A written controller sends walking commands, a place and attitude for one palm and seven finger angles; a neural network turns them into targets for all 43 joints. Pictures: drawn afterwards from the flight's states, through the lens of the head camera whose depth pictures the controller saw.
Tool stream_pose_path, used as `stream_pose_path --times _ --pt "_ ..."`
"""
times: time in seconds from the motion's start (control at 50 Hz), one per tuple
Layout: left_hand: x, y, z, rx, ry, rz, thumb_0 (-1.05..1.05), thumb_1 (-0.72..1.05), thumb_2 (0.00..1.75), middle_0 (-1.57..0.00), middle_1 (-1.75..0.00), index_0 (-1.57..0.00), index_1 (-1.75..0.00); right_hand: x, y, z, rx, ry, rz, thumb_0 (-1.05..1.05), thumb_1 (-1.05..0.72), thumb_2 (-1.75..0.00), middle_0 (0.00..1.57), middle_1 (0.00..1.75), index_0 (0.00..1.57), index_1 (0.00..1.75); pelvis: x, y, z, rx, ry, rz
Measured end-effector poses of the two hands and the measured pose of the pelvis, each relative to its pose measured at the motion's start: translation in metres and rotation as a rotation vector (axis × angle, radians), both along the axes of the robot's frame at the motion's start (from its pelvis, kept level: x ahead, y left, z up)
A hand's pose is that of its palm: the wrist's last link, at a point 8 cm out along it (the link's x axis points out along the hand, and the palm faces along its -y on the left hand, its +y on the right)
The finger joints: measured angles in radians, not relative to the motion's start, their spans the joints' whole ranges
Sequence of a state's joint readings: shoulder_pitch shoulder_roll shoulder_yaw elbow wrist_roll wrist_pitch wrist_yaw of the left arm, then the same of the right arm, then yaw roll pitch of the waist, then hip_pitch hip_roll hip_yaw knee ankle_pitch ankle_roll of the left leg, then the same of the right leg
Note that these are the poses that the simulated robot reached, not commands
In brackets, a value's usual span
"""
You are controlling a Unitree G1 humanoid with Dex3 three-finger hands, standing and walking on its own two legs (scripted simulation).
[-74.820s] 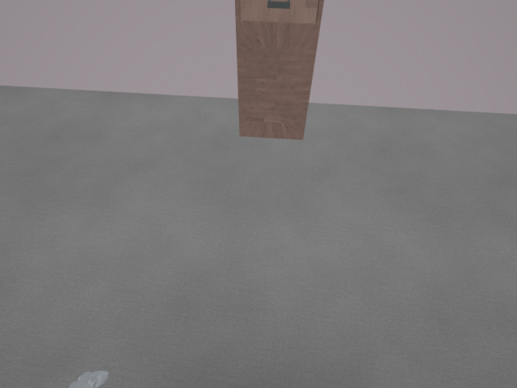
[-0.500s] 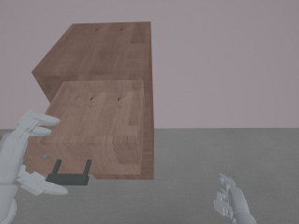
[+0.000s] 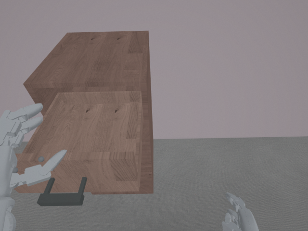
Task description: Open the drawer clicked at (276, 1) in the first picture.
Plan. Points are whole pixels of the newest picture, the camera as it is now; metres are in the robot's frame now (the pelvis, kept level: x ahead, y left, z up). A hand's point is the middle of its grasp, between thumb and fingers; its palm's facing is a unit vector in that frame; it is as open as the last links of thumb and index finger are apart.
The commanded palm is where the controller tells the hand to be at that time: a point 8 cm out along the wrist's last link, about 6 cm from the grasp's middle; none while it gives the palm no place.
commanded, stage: draw the hand back to the body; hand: left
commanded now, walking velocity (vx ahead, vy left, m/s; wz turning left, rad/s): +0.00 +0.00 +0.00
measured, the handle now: (64, 190) +0.20 +0.26 +0.01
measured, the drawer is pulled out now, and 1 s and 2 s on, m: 0.28 0.28 0.28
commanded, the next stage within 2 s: step back with the hand held close in 0.38 s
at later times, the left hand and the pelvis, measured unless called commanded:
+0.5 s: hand (43, 166) +0.17 +0.22 +0.19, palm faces +0.43 -0.82 -0.38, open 7.5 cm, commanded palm +0.11 +0.26 +0.20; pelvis -0.01 -0.02 +0.00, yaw +0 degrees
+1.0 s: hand (19, 182) +0.14 +0.25 +0.18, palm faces +0.34 -0.79 -0.51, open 7.4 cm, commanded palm +0.07 +0.29 +0.20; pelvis -0.05 +0.01 -0.01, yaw +1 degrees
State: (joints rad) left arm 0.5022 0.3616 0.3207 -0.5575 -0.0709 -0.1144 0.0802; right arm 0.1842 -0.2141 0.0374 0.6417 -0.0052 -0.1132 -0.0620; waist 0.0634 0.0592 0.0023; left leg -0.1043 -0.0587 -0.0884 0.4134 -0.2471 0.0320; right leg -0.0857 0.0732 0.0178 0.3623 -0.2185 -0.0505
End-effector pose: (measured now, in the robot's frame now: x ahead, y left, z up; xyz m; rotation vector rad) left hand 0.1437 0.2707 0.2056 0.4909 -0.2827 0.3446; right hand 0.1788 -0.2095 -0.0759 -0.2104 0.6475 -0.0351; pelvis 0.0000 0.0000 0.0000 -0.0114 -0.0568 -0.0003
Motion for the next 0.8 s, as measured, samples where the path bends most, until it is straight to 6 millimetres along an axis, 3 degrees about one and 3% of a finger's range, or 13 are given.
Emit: stream_pose_path --times 0.16,0.34,0.58,0.8 --pt "-0.007 0.001 0.000 -0.022 -0.026 0.048 0.01 0.55 0.75 -0.23 -0.52 -0.23 -0.52 0.006 -0.002 0.004 0.002 -0.021 0.018 0.01 -0.91 -0.90 0.20 0.30 0.20 0.30 -0.005 -0.008 0.000 0.002 -0.011 0.007" --pt "-0.013 -0.010 -0.003 -0.038 -0.011 0.040 0.01 0.80 0.86 -0.21 -0.36 -0.21 -0.36 -0.001 -0.009 0.004 0.004 -0.028 0.017 0.01 -0.91 -0.90 0.20 0.30 0.20 0.30 -0.010 -0.016 0.000 0.002 -0.020 0.007" --pt "-0.018 -0.014 0.004 0.024 -0.027 0.035 0.01 0.88 0.90 -0.21 -0.31 -0.21 -0.31 -0.018 -0.025 -0.003 0.008 0.008 -0.020 0.01 -0.91 -0.90 0.20 0.30 0.20 0.30 -0.018 -0.021 -0.001 -0.011 0.021 0.022" --pt "-0.019 -0.003 -0.006 0.082 0.047 -0.026 0.01 0.88 0.90 -0.21 -0.30 -0.21 -0.30 -0.039 -0.039 -0.006 -0.053 0.088 -0.119 0.01 -0.91 -0.90 0.20 0.30 0.20 0.30 -0.028 -0.004 -0.004 -0.005 0.097 0.019"
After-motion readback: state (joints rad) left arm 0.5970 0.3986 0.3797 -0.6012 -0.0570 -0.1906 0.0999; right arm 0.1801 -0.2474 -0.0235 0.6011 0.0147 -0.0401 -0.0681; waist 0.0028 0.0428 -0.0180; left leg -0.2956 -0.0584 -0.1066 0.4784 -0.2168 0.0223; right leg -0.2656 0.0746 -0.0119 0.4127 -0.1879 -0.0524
